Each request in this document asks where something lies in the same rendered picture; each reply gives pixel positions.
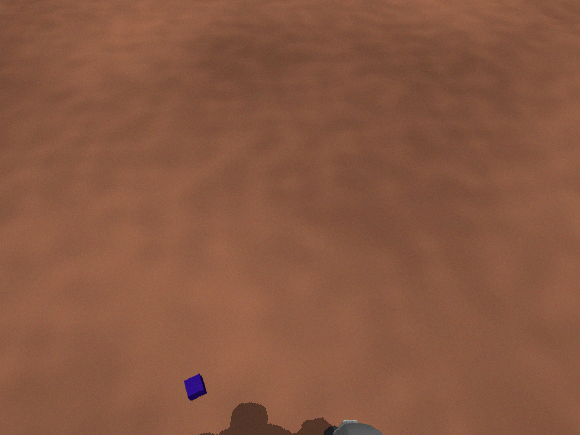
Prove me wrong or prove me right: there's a cube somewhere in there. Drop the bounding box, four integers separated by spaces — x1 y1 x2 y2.
184 374 207 401

